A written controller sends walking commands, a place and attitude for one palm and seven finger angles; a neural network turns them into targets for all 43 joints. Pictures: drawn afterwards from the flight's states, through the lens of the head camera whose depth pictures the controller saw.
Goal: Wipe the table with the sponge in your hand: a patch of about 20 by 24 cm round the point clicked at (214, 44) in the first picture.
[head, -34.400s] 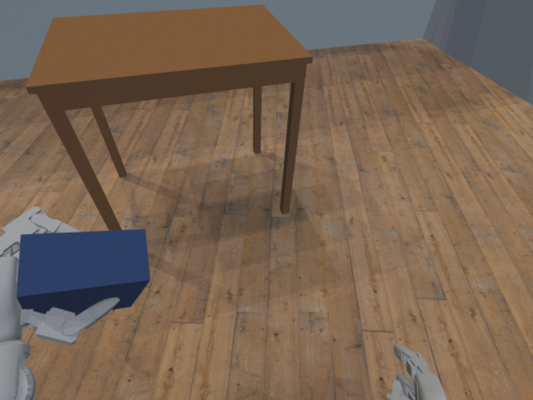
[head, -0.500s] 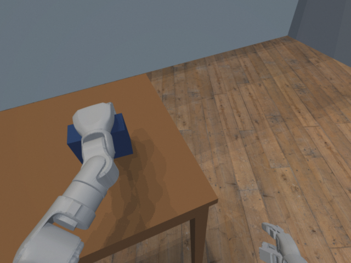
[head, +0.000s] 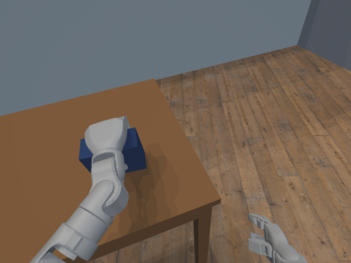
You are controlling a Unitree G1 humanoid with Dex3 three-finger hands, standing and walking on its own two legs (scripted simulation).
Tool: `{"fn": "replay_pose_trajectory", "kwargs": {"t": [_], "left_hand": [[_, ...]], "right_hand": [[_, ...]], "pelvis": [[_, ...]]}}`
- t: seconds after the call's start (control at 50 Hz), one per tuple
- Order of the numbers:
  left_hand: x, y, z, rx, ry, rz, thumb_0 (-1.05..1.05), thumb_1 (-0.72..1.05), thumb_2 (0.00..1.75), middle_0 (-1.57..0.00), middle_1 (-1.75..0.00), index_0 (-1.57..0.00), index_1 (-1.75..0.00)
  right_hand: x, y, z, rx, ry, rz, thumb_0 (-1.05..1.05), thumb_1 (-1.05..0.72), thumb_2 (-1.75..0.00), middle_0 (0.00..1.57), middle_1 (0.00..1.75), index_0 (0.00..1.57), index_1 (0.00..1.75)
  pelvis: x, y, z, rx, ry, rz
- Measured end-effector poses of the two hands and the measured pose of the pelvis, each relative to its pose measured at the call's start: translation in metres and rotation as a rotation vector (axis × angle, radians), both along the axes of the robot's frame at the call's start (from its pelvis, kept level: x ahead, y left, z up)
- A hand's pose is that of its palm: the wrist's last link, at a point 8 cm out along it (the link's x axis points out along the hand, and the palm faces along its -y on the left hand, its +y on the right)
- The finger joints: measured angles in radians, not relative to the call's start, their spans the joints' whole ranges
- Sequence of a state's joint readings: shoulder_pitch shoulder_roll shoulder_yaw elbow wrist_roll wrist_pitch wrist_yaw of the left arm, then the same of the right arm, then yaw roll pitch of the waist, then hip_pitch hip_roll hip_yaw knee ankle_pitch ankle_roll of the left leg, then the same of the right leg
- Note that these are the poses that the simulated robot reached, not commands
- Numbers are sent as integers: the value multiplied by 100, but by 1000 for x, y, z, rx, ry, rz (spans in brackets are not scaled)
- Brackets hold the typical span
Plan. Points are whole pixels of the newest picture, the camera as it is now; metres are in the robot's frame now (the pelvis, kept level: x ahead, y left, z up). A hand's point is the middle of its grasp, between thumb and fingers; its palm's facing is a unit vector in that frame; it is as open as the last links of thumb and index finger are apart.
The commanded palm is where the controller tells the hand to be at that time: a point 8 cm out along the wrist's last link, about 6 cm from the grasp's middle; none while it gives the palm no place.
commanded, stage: wipe back along the third lane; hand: left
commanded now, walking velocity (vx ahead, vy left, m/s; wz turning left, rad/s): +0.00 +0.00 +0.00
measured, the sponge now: (117, 158) +0.34 +0.19 +0.07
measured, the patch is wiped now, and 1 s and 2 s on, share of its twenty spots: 1.00 1.00 1.00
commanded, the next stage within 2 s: slide back across to the middle lane in 0.68 s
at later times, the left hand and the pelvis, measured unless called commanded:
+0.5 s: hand (123, 161) +0.30 +0.16 +0.11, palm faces +0.13 -0.09 -0.99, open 9.6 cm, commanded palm +0.24 +0.15 +0.13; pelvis -0.02 -0.02 +0.00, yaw -1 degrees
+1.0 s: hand (123, 173) +0.27 +0.14 +0.12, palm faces +0.18 -0.21 -0.96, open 9.5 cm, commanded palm +0.21 +0.16 +0.15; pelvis -0.01 -0.03 +0.00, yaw -2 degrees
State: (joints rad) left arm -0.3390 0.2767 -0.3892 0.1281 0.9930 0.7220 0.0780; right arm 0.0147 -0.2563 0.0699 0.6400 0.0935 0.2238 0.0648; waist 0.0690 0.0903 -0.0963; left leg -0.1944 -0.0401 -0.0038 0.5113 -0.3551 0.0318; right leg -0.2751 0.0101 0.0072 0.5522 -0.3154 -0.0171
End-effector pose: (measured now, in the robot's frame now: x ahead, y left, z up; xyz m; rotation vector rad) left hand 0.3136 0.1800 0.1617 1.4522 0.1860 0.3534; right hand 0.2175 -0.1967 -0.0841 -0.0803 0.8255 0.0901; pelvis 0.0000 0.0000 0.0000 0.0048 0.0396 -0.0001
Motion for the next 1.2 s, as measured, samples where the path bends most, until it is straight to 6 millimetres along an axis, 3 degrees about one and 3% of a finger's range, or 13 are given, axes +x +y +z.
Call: {"fn": "replay_pose_trajectory", "kwargs": {"t": [0.18, 0.34, 0.54, 0.82, 1.2], "left_hand": [[-23, -12, 0, -15, -22, -20, 1, -45, 108, -69, -149, -75, -141], [-32, -21, -1, -14, -16, -18, 1, -45, 108, -69, -149, -76, -141], [-40, -27, -1, -18, -9, -16, 1, -45, 108, -69, -148, -76, -141], [-71, -40, 0, -68, -54, -62, 2, -44, 108, -67, -149, -75, -141], [-89, -18, 11, -167, -76, -53, 1, -46, 108, -71, -146, -78, -137]], "right_hand": [[-19, -19, -3, -10, 15, -30, 1, -90, -90, 20, 30, 20, 30], [-25, -32, -1, -23, 1, -48, 1, -90, -90, 20, 30, 20, 30], [-21, -41, 0, -5, -29, -51, 1, -90, -90, 20, 30, 20, 30], [-4, -39, 3, 22, -56, -25, 1, -90, -90, 20, 30, 20, 30], [-14, -49, 5, -34, -37, -61, 1, -90, -90, 20, 30, 20, 30]], "pelvis": [[-11, -7, 0, 7, -24, -9], [-19, -16, 0, 13, -37, -12], [-19, -25, 1, 18, -42, -17], [-12, -31, 0, 20, -53, -20], [-14, -32, 2, 18, -77, -44]]}}
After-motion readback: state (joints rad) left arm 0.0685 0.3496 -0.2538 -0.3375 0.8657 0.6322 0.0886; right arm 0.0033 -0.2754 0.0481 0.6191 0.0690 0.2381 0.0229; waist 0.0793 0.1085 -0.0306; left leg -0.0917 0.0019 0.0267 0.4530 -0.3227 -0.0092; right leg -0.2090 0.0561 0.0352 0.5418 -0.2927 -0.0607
